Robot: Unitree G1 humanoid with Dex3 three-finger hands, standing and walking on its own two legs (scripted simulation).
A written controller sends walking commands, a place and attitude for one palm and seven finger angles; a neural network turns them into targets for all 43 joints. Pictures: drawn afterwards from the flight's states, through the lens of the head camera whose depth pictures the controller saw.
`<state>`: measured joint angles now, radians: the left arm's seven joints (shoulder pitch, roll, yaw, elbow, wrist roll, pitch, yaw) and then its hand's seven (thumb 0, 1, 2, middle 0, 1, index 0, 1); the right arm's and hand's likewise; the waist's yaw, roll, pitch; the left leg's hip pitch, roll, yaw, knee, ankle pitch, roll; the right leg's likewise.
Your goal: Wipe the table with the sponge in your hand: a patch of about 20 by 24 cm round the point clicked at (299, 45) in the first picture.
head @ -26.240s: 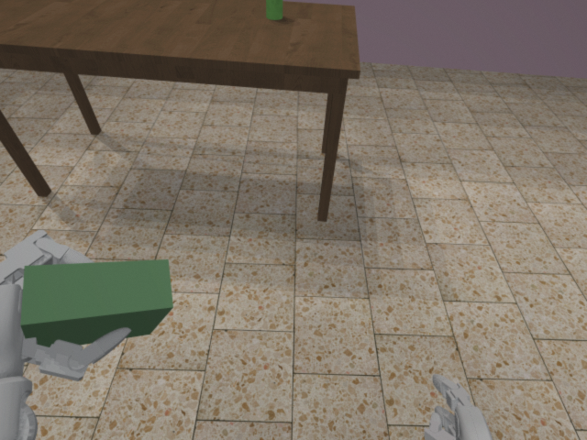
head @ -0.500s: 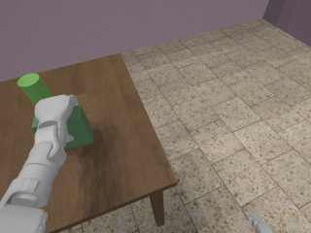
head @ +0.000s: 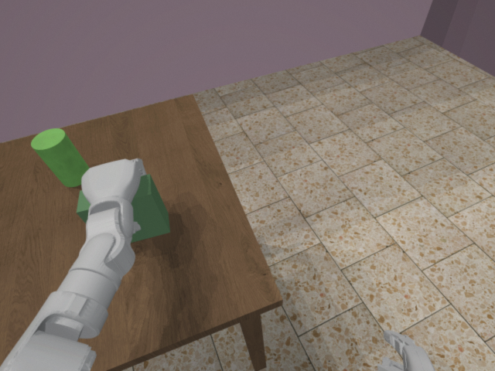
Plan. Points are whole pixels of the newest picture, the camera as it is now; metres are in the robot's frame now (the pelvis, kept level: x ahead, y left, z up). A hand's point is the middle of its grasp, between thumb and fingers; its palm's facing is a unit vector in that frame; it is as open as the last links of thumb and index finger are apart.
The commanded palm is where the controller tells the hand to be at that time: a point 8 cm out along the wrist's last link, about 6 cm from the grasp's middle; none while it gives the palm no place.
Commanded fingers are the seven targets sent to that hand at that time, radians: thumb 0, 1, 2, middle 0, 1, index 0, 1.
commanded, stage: wipe back along the middle lane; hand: left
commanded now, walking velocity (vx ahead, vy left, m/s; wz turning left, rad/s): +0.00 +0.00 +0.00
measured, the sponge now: (131, 218) +0.37 +0.26 +0.02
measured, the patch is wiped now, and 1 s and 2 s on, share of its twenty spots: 0.50 0.75 0.85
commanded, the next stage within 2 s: slide across to the third lane in 1.46 s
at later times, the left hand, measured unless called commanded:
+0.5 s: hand (126, 224) +0.33 +0.24 +0.06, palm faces +0.01 -0.05 -1.00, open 9.6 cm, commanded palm +0.29 +0.22 +0.10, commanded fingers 0.00 0.10 1.30 -1.20 -1.60 -1.20 -1.60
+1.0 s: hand (130, 246) +0.28 +0.21 +0.07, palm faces +0.07 -0.10 -0.99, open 9.6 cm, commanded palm +0.24 +0.20 +0.10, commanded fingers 0.00 0.10 1.30 -1.20 -1.60 -1.20 -1.60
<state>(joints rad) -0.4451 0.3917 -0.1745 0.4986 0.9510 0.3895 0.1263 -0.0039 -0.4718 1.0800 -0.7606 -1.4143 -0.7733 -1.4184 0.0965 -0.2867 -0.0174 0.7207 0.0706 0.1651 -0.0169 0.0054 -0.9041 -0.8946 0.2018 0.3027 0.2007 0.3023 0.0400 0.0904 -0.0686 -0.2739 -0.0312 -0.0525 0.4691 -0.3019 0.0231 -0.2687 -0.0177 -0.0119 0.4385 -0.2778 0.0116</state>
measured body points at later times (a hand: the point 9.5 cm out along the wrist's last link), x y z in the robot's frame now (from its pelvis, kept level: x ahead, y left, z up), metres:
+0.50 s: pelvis -0.01 -0.01 +0.00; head +0.00 -0.04 +0.45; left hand +0.32 +0.24 +0.12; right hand +0.20 -0.25 -0.11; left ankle -0.05 +0.11 -0.74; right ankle -0.04 -0.13 -0.74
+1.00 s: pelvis +0.00 +0.00 +0.00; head -0.01 -0.05 +0.45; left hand +0.27 +0.22 +0.12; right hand +0.22 -0.22 -0.10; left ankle -0.05 +0.11 -0.74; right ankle -0.04 -0.13 -0.74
